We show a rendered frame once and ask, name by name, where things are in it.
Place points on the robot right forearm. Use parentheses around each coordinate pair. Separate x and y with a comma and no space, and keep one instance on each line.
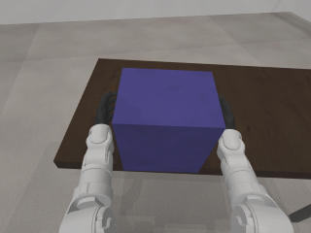
(240,179)

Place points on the robot left upper arm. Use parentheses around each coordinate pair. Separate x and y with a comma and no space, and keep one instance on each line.
(96,219)

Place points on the robot right upper arm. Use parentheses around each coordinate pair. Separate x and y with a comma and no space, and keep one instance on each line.
(255,218)

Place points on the robot left hand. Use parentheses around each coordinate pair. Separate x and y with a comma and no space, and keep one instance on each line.
(103,115)

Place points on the robot left forearm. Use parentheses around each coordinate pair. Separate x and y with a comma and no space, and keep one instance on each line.
(95,181)

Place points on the table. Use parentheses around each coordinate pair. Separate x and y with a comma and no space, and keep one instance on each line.
(271,107)

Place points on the carton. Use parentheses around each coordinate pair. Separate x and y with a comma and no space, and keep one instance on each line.
(166,120)

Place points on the robot right hand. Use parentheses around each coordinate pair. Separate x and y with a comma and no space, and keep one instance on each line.
(227,113)

